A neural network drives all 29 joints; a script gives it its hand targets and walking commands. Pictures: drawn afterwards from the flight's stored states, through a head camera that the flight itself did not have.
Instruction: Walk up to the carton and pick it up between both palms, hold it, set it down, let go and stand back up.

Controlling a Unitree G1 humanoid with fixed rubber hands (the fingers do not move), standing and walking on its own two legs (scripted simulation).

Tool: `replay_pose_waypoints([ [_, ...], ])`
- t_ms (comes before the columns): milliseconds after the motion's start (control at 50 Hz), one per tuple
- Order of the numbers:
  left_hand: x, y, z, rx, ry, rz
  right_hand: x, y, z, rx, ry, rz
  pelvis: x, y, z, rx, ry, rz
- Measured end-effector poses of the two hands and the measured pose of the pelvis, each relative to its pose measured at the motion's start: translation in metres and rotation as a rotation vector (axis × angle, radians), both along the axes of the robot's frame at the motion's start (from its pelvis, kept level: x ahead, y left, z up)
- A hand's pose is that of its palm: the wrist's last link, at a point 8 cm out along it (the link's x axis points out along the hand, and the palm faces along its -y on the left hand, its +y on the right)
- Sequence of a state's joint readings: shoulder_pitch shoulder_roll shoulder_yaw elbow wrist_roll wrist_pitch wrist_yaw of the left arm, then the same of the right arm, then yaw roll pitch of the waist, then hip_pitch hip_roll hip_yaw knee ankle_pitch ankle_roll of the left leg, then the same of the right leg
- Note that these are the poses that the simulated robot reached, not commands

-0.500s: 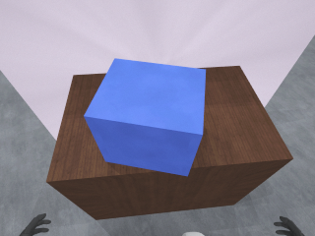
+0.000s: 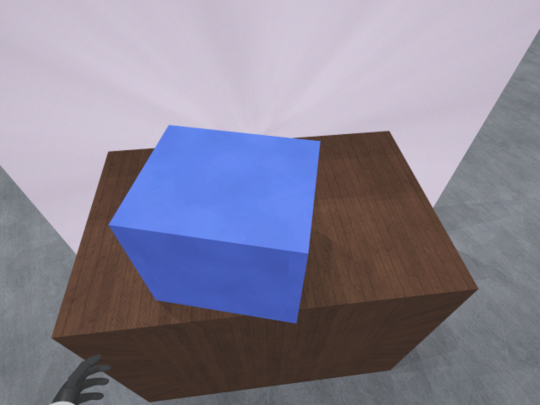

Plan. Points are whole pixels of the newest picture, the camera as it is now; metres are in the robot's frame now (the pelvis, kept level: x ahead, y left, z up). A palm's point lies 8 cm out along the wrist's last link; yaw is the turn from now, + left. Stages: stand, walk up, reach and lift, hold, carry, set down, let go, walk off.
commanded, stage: walk up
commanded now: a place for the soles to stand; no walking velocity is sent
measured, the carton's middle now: (233, 225) +0.42 +0.07 -0.02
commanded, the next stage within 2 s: reach and lift in 1.18 s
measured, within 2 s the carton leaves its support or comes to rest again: neither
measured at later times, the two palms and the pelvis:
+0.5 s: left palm out of the picture +0.08 +0.33 -0.11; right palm out of the picture +0.10 -0.30 -0.10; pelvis +0.00 +0.01 +0.00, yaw +3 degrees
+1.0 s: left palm out of the picture +0.05 +0.35 -0.11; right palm out of the picture +0.11 -0.28 -0.10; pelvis -0.01 +0.02 +0.00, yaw +6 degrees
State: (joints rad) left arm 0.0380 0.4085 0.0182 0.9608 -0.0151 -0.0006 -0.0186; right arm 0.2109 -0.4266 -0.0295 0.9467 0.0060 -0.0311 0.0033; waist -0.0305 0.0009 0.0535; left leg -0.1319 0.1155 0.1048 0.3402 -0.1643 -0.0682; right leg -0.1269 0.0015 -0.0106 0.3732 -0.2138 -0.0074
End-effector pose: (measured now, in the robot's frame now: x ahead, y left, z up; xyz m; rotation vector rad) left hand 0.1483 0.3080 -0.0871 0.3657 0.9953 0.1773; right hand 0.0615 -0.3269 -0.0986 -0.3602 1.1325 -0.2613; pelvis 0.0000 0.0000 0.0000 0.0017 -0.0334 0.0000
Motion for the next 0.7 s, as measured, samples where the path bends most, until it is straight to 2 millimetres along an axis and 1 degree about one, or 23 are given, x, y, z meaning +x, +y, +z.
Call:
replay_pose_waypoints([
  [100, -0.009, 0.007, -0.002, 0.004, 0.023, 0.032, 0.013, 0.002, 0.001, -0.004, -0.003, 0.014, 0.003, 0.001, 0.0, -0.002, 0.0, 0.01],
  [300, -0.041, 0.017, -0.013, -0.007, 0.09, 0.101, 0.032, 0.013, 0.002, -0.006, -0.007, 0.042, 0.005, 0.006, 0.001, -0.004, -0.002, 0.03],
  [480, -0.067, 0.021, -0.021, -0.025, 0.126, 0.149, 0.038, 0.024, 0.003, -0.007, 0.0, 0.057, 0.002, 0.012, 0.002, -0.004, -0.005, 0.05],
  [700, -0.083, 0.029, -0.023, -0.036, 0.126, 0.182, 0.041, 0.038, 0.002, 0.003, -0.003, 0.08, -0.002, 0.019, 0.002, -0.006, -0.007, 0.074],
])
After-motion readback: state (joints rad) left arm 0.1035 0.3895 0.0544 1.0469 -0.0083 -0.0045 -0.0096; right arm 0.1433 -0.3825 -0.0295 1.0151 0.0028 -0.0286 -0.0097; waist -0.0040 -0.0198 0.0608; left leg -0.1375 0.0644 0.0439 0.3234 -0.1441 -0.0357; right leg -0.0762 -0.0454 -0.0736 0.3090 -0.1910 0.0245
